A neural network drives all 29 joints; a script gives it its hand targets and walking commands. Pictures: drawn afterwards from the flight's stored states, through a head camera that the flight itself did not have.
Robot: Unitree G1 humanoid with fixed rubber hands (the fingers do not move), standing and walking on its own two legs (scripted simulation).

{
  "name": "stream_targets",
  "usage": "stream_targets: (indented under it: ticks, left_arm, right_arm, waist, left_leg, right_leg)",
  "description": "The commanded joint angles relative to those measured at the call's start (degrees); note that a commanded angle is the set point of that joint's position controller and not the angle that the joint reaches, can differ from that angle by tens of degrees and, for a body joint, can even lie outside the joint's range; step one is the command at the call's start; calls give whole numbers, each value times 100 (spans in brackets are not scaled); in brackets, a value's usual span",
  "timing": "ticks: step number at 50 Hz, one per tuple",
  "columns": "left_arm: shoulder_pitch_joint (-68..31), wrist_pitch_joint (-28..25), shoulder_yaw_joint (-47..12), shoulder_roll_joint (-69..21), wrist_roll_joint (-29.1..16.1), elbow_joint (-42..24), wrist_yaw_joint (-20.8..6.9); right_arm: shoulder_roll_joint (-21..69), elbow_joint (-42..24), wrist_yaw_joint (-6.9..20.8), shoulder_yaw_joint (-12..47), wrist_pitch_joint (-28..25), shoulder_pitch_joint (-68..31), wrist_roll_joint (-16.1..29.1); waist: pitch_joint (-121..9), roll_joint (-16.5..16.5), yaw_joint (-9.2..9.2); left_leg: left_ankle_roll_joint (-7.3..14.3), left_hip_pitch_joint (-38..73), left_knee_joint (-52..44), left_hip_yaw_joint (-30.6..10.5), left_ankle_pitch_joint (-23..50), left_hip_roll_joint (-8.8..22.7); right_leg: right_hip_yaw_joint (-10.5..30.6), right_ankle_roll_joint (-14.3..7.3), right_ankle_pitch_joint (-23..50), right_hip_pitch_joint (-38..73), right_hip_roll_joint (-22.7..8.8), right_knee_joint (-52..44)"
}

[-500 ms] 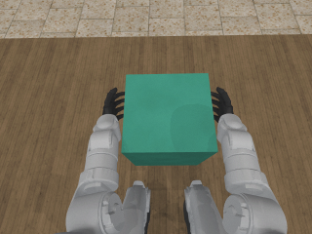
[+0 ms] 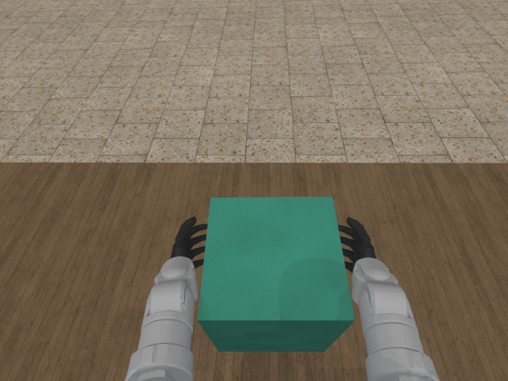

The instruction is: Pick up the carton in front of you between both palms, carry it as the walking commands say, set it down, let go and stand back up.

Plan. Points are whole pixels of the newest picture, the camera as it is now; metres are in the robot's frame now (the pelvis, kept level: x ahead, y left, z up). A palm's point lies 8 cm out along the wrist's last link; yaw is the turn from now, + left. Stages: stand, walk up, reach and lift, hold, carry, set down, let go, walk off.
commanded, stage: reach and lift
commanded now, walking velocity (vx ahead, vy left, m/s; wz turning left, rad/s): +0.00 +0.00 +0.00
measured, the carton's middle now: (271, 279) +0.32 +0.00 -0.08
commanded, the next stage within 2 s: hold in 1.24 s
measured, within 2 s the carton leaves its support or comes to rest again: neither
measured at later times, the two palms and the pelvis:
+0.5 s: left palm (171, 257) +0.30 +0.15 +0.06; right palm (377, 258) +0.29 -0.15 +0.06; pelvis -0.01 +0.00 +0.03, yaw +0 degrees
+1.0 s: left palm (171, 247) +0.31 +0.15 +0.07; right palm (378, 247) +0.30 -0.15 +0.07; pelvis +0.01 +0.00 +0.04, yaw +0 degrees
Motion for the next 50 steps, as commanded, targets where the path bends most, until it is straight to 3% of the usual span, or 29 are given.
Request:
stream_targets:
  ticks: [1, 7, 13, 18, 27, 50]
  left_arm:
    - [-2573, 175, -3484, -5869, -880, 44, -1420]
    - [-2208, 614, -3713, -5756, -947, -486, -1455]
    - [-2167, 993, -3296, -5561, -788, -423, -1526]
    - [-2743, 997, -2957, -5586, -627, -247, -1606]
    - [-3098, 964, -3101, -5692, -674, -368, -1612]
    - [-1918, 1270, -3439, -5373, -895, -1316, -1508]
  right_arm:
    - [5752, -53, 1347, 3480, 81, -2726, 902]
    - [5638, -563, 1387, 3673, 529, -2394, 995]
    - [5446, -461, 1471, 3237, 920, -2332, 812]
    - [5443, -259, 1575, 2905, 920, -2893, 665]
    - [5492, -430, 1584, 3061, 886, -3262, 709]
    - [5261, -1343, 1455, 3388, 1194, -2060, 928]
  waist:
    - [-2110, 12, -5]
    - [-1364, 17, -26]
    - [-292, -2, -26]
    - [-76, 24, -19]
    - [-555, -1, -34]
    - [-578, -13, 1]
  left_leg:
    - [54, 1752, -950, -195, 1943, -449]
    - [33, 2562, -1676, -201, 2005, -365]
    - [79, 2686, -2196, -153, 1102, -321]
    - [124, 2650, -2243, -87, 502, -292]
    - [100, 2922, -2268, -83, 682, -293]
    - [19, 3585, -2518, -137, 2231, -364]
  right_leg:
    - [212, -38, 1961, 1949, 446, -929]
    - [192, -30, 1974, 2758, 392, -1690]
    - [160, -102, 1154, 2889, 335, -2192]
    - [102, -141, 560, 2847, 294, -2226]
    - [71, -106, 739, 3123, 314, -2222]
    - [170, -12, 2203, 3715, 376, -2518]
